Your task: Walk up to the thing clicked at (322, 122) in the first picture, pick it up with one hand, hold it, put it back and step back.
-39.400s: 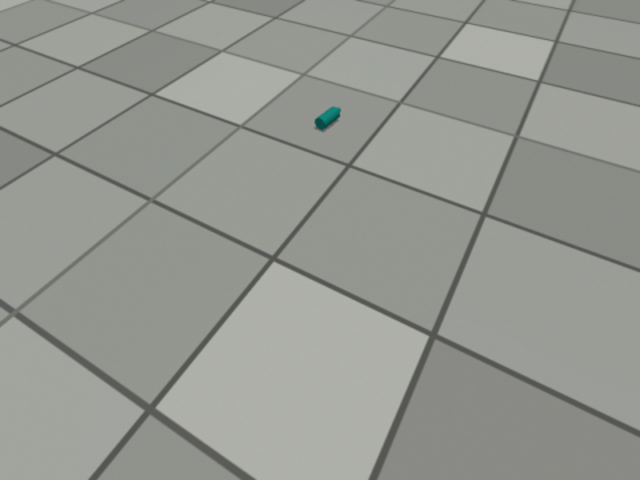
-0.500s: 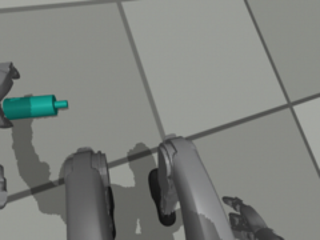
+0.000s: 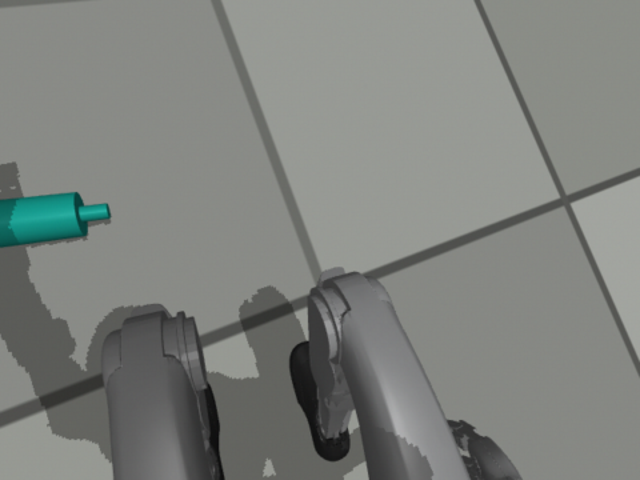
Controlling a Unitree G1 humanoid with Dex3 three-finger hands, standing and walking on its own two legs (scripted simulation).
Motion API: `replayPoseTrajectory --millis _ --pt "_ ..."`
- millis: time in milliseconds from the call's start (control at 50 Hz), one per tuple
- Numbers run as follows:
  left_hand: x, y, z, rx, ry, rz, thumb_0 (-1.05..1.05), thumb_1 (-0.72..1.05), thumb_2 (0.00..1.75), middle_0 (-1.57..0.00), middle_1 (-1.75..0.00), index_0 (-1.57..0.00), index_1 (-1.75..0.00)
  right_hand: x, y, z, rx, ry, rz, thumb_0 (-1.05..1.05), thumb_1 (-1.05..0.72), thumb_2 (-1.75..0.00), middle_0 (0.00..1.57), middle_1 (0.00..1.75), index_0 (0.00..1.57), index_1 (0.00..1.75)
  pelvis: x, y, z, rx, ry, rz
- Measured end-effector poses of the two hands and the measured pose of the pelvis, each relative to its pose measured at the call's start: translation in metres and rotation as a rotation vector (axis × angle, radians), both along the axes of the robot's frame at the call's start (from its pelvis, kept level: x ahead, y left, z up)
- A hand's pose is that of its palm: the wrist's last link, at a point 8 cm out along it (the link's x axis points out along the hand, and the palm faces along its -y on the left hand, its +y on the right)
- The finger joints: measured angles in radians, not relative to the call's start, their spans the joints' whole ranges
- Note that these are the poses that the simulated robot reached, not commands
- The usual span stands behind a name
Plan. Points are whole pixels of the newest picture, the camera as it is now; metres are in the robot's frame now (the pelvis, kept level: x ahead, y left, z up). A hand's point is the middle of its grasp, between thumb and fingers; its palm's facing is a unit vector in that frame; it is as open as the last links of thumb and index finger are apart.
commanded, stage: home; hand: left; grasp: from above
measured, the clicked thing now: (44, 218) +0.48 +0.32 -0.31
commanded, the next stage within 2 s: none
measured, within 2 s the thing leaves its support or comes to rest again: neither
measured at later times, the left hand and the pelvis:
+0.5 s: hand out of the picture +0.28 +0.29 +0.07, palm faces -0.13 -0.77 -0.62, open 7.6 cm; pelvis +0.00 +0.00 +0.18, yaw +7 degrees
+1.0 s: hand out of the picture +0.22 +0.22 +0.28, palm faces +0.23 -0.95 -0.22, open 7.4 cm; pelvis +0.06 +0.00 +0.35, yaw +10 degrees
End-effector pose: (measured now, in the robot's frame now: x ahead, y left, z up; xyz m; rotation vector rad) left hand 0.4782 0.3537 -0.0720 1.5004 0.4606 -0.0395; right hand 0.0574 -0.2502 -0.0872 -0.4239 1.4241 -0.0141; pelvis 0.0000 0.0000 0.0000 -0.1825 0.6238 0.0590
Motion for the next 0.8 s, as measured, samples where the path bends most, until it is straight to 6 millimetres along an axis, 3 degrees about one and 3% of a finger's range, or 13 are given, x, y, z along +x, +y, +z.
replayPoseTrajectory --millis 80,200,400,500,580,680,800 --pt "-0.017 0.001 0.030 -0.038 0.071 0.065 0.00 -0.15 0.93 -0.21 -0.72 -0.19 -0.73 0.008 0.005 0.014 0.054 -0.021 -0.034 0.00 -0.89 -0.89 0.20 0.30 0.20 0.30 0.003 0.002 0.026 0.012 0.020 0.008" --pt "-0.074 -0.007 0.073 -0.256 0.142 0.179 0.00 0.18 0.92 -0.22 -0.57 -0.20 -0.58 0.030 0.002 0.050 0.074 -0.055 -0.022 0.00 -0.90 -0.89 0.20 0.30 0.21 0.30 0.003 0.001 0.074 0.040 0.012 0.022" --pt "-0.169 -0.024 0.152 -0.587 0.043 0.316 0.00 0.72 0.90 -0.22 -0.36 -0.21 -0.35 0.110 -0.002 0.136 0.018 -0.325 0.053 0.01 -0.90 -0.90 0.20 0.30 0.20 0.30 0.000 -0.003 0.145 0.066 -0.064 0.057" --pt "-0.205 -0.032 0.189 -0.697 0.029 0.442 0.00 0.83 0.90 -0.21 -0.32 -0.21 -0.32 0.149 0.013 0.185 0.050 -0.490 0.074 0.01 -0.90 -0.90 0.20 0.30 0.20 0.30 0.002 -0.003 0.182 0.078 -0.115 0.072" --pt "-0.228 -0.046 0.219 -0.813 0.031 0.537 0.01 0.87 0.90 -0.21 -0.31 -0.21 -0.30 0.169 0.029 0.223 0.088 -0.584 0.084 0.01 -0.90 -0.90 0.20 0.30 0.20 0.30 0.007 -0.003 0.214 0.090 -0.155 0.082" --pt "-0.246 -0.061 0.259 -0.931 0.021 0.639 0.01 0.89 0.90 -0.21 -0.30 -0.21 -0.30 0.181 0.043 0.266 0.122 -0.653 0.080 0.01 -0.90 -0.90 0.20 0.30 0.20 0.30 0.019 -0.004 0.252 0.108 -0.206 0.096" --pt "-0.261 -0.074 0.306 -1.034 0.017 0.750 0.01 0.90 0.90 -0.21 -0.30 -0.21 -0.29 0.180 0.048 0.310 0.130 -0.681 0.053 0.01 -0.90 -0.90 0.20 0.30 0.21 0.30 0.035 -0.003 0.294 0.125 -0.271 0.109"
